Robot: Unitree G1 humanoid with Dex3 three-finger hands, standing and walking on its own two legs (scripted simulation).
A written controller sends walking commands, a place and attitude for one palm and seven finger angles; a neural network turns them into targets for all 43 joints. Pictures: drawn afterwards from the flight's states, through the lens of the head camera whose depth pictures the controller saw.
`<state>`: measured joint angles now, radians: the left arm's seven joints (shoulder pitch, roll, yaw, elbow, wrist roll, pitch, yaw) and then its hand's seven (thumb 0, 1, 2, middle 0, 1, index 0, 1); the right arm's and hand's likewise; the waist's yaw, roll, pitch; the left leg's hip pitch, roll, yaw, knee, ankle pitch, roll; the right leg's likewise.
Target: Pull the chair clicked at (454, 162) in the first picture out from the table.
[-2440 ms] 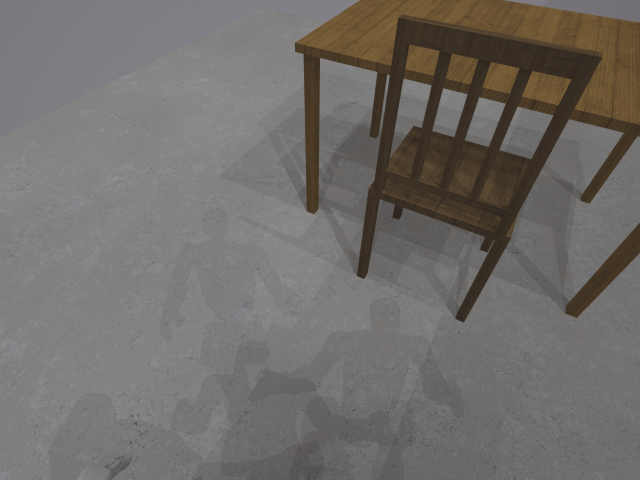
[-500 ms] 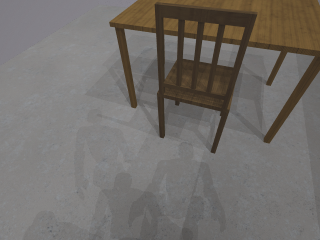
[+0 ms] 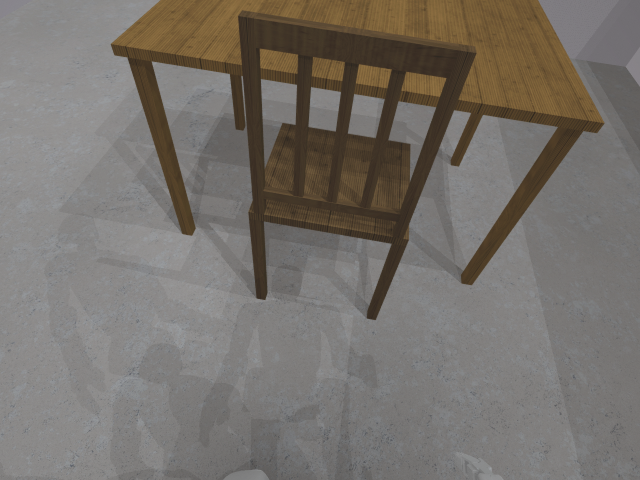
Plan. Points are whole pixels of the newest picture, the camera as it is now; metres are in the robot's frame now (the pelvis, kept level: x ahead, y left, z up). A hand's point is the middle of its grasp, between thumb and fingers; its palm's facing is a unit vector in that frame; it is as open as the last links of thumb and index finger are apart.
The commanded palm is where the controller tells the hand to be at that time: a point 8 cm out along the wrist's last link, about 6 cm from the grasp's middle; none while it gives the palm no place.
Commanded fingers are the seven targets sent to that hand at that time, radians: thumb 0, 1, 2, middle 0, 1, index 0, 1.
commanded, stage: take the last steps up to it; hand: left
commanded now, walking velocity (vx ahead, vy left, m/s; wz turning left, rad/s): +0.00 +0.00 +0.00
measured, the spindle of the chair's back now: (340, 141) +0.76 +0.03 -0.04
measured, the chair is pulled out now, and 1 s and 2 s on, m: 0.00 0.00 0.00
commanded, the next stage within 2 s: come to a stop and stand still in 0.94 s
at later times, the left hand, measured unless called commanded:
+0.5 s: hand (226, 439) +0.19 +0.15 -0.15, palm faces -0.20 -0.97 -0.12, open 7.4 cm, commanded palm none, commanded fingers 0.00 0.90 0.90 -0.20 -0.30 -0.20 -0.30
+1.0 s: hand (274, 422) +0.22 +0.08 -0.17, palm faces -0.03 -0.99 -0.14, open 7.3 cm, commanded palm none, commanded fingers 0.00 0.90 0.90 -0.20 -0.30 -0.20 -0.30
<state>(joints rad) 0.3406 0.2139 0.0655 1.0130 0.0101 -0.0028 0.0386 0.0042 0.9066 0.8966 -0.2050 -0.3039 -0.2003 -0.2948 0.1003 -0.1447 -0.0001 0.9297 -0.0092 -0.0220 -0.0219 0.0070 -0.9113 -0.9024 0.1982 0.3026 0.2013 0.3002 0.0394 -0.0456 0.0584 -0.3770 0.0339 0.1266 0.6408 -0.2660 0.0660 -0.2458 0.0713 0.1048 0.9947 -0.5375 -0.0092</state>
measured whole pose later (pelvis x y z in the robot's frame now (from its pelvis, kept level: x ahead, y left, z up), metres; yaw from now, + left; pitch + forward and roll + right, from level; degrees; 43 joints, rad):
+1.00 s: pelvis +0.24 -0.08 +0.01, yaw -5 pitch -1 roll -3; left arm 0.36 0.14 0.04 1.12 0.03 -0.06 0.02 -0.01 0.92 0.90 -0.20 -0.30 -0.20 -0.29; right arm 0.19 -0.18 -0.06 1.03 -0.02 -0.03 0.00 0.01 -0.94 -0.90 0.19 0.30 0.20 0.30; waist 0.00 0.01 0.00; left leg -0.43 0.09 0.11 0.69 -0.26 0.02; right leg -0.06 0.02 -0.20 0.40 -0.33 -0.02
